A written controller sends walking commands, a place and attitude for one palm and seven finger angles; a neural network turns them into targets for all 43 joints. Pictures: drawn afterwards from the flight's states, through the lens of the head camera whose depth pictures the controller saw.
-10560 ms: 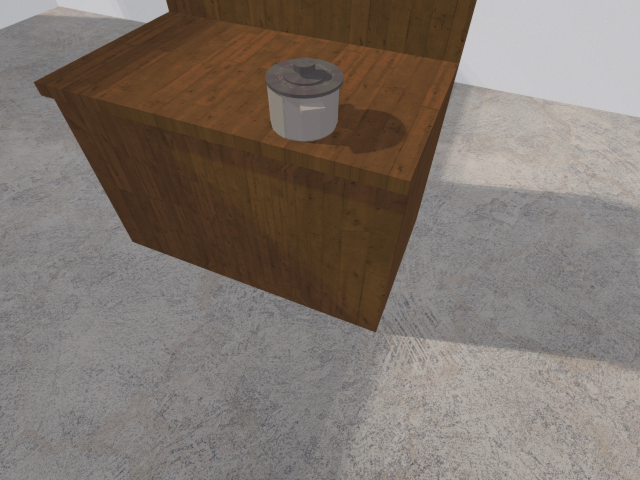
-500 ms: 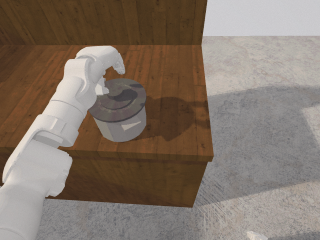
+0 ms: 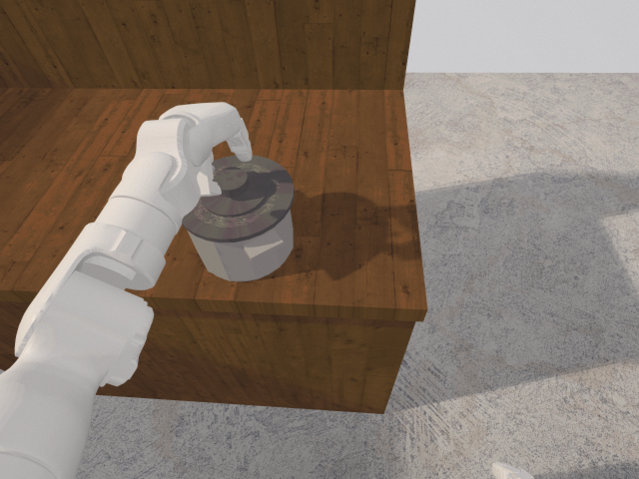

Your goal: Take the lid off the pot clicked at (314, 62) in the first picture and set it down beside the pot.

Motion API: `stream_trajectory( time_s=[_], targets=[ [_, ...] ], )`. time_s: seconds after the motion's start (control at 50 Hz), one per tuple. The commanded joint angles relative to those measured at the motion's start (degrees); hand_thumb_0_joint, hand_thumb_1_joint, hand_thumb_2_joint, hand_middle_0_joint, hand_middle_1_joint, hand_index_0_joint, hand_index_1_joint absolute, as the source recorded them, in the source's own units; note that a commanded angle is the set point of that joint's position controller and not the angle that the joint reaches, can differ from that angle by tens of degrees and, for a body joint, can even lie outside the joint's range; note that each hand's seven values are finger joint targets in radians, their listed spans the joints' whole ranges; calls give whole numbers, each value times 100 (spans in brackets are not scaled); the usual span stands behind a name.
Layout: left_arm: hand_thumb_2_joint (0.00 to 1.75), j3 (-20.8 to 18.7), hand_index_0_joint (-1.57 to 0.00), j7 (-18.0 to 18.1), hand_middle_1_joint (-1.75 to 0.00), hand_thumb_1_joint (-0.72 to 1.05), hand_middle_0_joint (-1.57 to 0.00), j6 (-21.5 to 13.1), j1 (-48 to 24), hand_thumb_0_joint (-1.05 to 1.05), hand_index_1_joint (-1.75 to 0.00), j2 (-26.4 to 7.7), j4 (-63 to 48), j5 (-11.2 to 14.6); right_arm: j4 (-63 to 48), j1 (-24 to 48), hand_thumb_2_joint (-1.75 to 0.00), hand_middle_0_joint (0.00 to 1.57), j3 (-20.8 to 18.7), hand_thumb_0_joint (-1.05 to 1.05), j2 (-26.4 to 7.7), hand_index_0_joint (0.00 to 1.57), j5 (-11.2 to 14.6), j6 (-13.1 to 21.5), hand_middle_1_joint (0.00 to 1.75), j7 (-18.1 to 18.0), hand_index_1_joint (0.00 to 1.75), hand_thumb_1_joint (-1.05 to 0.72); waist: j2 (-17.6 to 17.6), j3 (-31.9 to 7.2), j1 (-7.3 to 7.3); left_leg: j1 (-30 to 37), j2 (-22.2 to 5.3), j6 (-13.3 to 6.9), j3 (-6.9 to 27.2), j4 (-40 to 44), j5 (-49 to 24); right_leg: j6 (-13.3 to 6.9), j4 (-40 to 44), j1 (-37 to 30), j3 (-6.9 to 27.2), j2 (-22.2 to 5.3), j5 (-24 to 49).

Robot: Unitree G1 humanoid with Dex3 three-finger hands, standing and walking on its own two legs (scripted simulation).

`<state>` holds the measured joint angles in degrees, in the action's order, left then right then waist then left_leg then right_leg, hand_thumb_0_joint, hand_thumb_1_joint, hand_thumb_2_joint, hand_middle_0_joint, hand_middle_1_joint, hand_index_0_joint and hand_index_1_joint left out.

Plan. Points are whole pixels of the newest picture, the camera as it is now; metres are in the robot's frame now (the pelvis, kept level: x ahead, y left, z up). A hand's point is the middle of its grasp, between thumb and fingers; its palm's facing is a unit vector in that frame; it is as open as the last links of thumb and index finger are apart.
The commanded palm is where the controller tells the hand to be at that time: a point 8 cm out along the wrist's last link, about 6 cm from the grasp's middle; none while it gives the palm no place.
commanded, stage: lower the open fingers around the knob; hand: left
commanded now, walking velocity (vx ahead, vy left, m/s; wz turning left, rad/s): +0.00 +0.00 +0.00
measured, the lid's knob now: (231, 181) +0.50 +0.13 +0.09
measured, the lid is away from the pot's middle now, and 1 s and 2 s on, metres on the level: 0.00 0.00 0.00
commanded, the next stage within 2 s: close the fingers and squeeze the knob in 0.64 s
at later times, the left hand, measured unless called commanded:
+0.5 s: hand (224, 181) +0.47 +0.13 +0.12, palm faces -0.40 -0.02 -0.92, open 9.9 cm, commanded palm +0.47 +0.13 +0.17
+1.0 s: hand (226, 185) +0.47 +0.12 +0.11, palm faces -0.39 -0.02 -0.92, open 9.7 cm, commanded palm +0.46 +0.13 +0.17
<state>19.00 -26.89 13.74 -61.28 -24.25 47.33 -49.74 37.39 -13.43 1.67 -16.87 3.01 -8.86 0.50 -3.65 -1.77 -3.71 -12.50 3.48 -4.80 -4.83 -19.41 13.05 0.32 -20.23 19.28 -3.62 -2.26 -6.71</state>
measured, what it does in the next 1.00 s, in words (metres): stands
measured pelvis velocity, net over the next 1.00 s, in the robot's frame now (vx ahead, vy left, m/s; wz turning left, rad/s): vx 0.00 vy -0.01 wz -0.01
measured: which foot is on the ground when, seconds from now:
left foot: down 0.00-1.00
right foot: down 0.00-1.00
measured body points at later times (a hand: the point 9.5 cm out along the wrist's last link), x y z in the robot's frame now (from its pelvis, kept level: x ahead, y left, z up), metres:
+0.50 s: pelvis +0.00 +0.00 +0.00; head +0.05 -0.02 +0.45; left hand +0.49 +0.12 +0.17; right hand +0.07 -0.26 -0.14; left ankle -0.04 +0.06 -0.74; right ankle +0.03 -0.13 -0.74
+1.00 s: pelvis +0.00 -0.01 +0.00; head +0.04 -0.03 +0.45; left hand +0.48 +0.12 +0.17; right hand +0.08 -0.27 -0.14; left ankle -0.04 +0.06 -0.74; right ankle +0.03 -0.13 -0.74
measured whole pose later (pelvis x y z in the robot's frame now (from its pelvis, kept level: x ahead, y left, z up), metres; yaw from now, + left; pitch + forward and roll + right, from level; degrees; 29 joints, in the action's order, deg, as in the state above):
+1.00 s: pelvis +0.00 -0.01 +0.00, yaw +0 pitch +7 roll +0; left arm 18.1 -20.4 10.0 -58.8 -22.5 51.9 -50.5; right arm 39.3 -14.0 0.9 -16.5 3.1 -8.9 0.2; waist -3.6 -2.3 -4.4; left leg -14.2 2.9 -4.3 -5.0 -20.8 13.9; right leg -0.1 -21.4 21.0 -3.3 -1.6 -7.3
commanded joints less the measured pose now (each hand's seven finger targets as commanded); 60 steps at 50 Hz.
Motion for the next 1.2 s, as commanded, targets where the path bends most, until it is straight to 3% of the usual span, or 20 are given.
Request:
stream_trajectory(
  time_s=[0.0,0.06,0.14,0.16,0.2,0.26,0.3,0.34,0.4,0.44,0.54,0.62,0.72,0.74,0.92,0.96,1.0,1.02,1.08,1.18],
  targets=[
    [136,-796,-84,345,-8,-25,-84,-245,-3090,0,-8,-1457,-1408,-107,-703,70,-90,20,-284,0,-718,20,-38,226,30,-50,30,-90,396,-2655,2,654,-110,92,676,-33,-2383,-334,-171,-1444,410,294,1459],
    [136,-666,-84,454,-8,-25,-84,-219,-2885,0,-8,-1262,-912,-171,-548,-61,-90,20,-298,0,-734,20,14,184,30,-24,30,-90,555,-2172,-57,508,-151,144,671,24,-2289,-323,-118,-1194,300,343,1279],
    [136,-461,-84,538,-8,-25,-84,-245,-3076,0,-8,-1009,-1283,-129,-580,-32,-90,20,-315,0,-719,20,-9,214,30,17,30,-90,159,-2512,-78,800,-167,182,745,-20,-2528,-334,-151,-1049,355,329,1259],
    [136,-410,-84,565,-8,-25,-84,-216,-3018,0,-8,-898,-1143,-139,-549,-59,-90,20,-331,0,-705,20,-21,229,30,17,30,-90,253,-2438,-110,817,-182,173,750,-80,-2579,-333,-142,-964,362,334,1279],
    [136,-777,-84,625,-8,-25,-84,-222,-2859,0,-8,-1299,-917,-142,-502,-116,-90,20,-321,0,-761,20,-25,221,30,-1,30,-90,517,-2444,-61,612,-153,147,680,-33,-2362,-323,-141,-1212,352,349,1370],
    [136,-513,-84,628,-8,-25,-84,-221,-2679,0,-8,-930,-509,-126,-411,-144,-90,20,-336,0,-744,20,-1,194,30,-12,30,-90,666,-2083,-127,456,-161,158,659,-28,-2213,-311,-136,-1013,289,358,1247],
    [136,-671,-84,646,-8,-25,-84,-297,-2828,0,-8,-1170,-627,-112,-427,-143,-90,20,-321,0,-763,20,3,184,30,-38,30,-90,586,-2267,-95,364,-129,126,609,11,-2025,-311,-168,-1186,344,333,1284],
    [136,-353,-84,662,-8,-25,-84,-368,-3143,0,-8,-820,-825,-107,-423,-163,-90,20,-341,0,-702,20,-18,222,30,-44,30,-90,333,-2379,-186,610,-171,154,708,-63,-2213,-322,-187,-910,367,329,1189],
    [136,-752,-84,761,-8,-25,-84,-439,-2920,0,-8,-1215,-521,-144,-361,-260,-90,20,-344,0,-738,20,-31,224,30,-75,30,-90,565,-2438,-133,475,-153,136,654,-81,-2219,-316,-209,-1118,368,337,1346],
    [136,-420,-84,762,-8,-25,-84,-423,-2724,0,-8,-811,-172,-154,-315,-243,-90,20,-335,0,-728,20,1,181,30,-61,30,-90,539,-2247,-186,403,-151,161,636,-89,-2248,-302,-230,-942,327,351,1294],
    [136,-694,-84,813,-8,-25,-84,-439,-2767,0,-8,-1154,-339,-176,-335,-249,-90,20,-338,0,-749,20,-3,153,30,-54,30,-90,520,-2454,-116,385,-135,148,615,-106,-2321,-295,-262,-1166,349,340,1460],
    [136,-483,-84,776,-8,-25,-84,-408,-2691,0,-8,-896,-262,-140,-320,-193,-90,20,-359,0,-763,20,26,118,30,-58,30,-90,518,-2238,-170,364,-143,145,587,-114,-2331,-279,-235,-1038,305,341,1462],
    [136,-540,-84,788,-8,-25,-84,-432,-2666,0,-8,-949,-645,-127,-391,-164,-90,20,-361,0,-732,20,-7,142,30,-34,30,-90,407,-2530,-108,564,-158,156,656,-155,-2675,-285,-253,-1170,331,330,1628],
    [95,-568,-47,791,-80,-6,-47,-408,-2586,0,-80,-984,-547,-146,-367,-153,-90,20,-350,0,-730,20,10,131,30,-24,30,-90,466,-2366,-110,555,-165,155,636,-145,-2616,-276,-237,-1103,320,349,1569],
    [95,-595,-50,866,-92,1,-50,-395,-2788,0,-92,-1062,-666,-117,-376,-97,-90,20,-335,0,-728,20,7,165,30,-57,30,-90,418,-2447,-109,430,-139,149,642,-90,-2200,-303,-233,-1199,346,330,1430],
    [95,-477,-51,866,-94,3,-51,-345,-2751,0,-94,-898,-348,-154,-313,-102,-90,20,-325,0,-703,20,28,145,30,-74,30,-90,631,-2141,-158,277,-130,139,575,-65,-1905,-285,-214,-1110,318,341,1319],
    [95,-655,-51,888,-96,5,-51,-373,-2893,0,-96,-1156,-494,-158,-332,-72,-90,20,-309,0,-710,20,24,159,30,-98,30,-90,488,-2341,-116,290,-112,134,582,-42,-1893,-300,-241,-1255,366,322,1383],
    [95,-433,-52,863,-96,6,-52,-414,-3055,0,-96,-909,-799,-121,-364,-56,-90,20,-327,0,-701,20,19,172,30,-85,30,-90,317,-2532,-154,478,-133,156,634,-84,-2184,-301,-261,-1191,350,310,1449],
    [94,-488,-53,849,-99,9,-53,-342,-2802,0,-99,-908,-231,-142,-264,-108,-90,20,-316,0,-718,20,32,142,30,-99,30,-90,610,-2114,-187,327,-130,160,586,-57,-1898,-284,-213,-1020,300,359,1267],
    [92,-581,-56,830,-102,14,-56,-432,-2949,0,-102,-1070,-361,-141,-331,-94,-90,20,-302,0,-683,20,10,188,30,-160,30,-90,558,-2411,-156,303,-102,110,577,-70,-1872,-289,-239,-1272,376,313,1412]
  ],
)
